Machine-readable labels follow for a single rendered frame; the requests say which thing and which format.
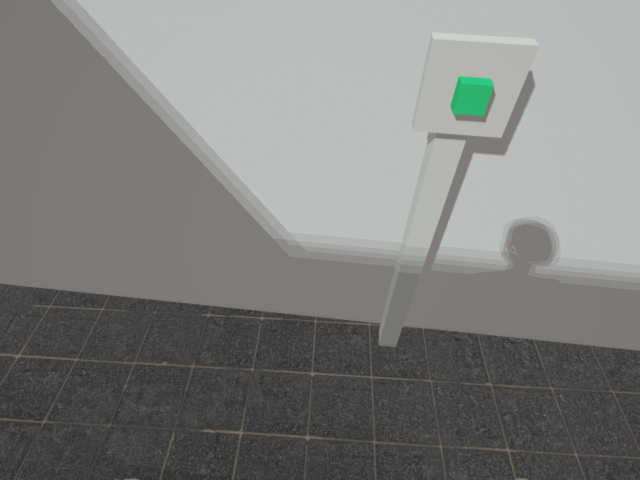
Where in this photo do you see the button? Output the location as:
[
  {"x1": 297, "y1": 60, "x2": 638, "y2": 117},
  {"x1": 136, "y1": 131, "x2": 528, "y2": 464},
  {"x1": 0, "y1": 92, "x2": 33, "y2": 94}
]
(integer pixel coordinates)
[{"x1": 451, "y1": 76, "x2": 494, "y2": 116}]

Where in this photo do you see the panel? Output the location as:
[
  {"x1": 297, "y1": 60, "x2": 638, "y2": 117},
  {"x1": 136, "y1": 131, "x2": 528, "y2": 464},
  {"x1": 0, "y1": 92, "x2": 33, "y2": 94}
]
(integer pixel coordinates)
[{"x1": 379, "y1": 32, "x2": 539, "y2": 347}]

